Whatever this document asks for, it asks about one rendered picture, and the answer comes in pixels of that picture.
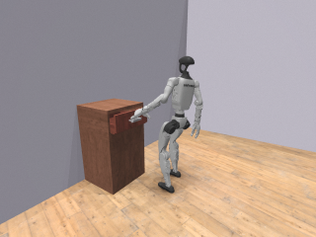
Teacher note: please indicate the handle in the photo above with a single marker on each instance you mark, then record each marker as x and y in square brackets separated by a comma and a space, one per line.
[136, 119]

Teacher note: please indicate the robot left forearm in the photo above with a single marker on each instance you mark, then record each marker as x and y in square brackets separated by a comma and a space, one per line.
[156, 103]

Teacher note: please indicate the robot right forearm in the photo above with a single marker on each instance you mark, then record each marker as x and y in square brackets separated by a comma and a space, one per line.
[198, 113]

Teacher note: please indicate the drawer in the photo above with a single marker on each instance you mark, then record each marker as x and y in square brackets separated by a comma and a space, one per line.
[119, 121]

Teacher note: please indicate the robot right hand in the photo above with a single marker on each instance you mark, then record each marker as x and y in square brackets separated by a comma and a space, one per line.
[196, 126]

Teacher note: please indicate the robot left hand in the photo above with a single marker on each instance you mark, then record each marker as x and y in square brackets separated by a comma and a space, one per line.
[139, 113]

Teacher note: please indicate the left robot upper arm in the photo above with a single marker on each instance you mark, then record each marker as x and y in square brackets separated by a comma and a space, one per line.
[171, 83]

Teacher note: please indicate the humanoid robot torso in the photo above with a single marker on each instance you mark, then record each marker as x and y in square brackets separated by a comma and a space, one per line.
[182, 98]

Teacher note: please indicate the right robot upper arm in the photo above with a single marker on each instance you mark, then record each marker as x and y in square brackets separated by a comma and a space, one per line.
[197, 93]

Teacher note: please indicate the robot right thigh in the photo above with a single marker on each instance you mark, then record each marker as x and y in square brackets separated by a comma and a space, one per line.
[173, 145]

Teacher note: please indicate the cabinet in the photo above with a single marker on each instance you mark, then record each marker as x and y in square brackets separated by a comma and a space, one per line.
[110, 161]

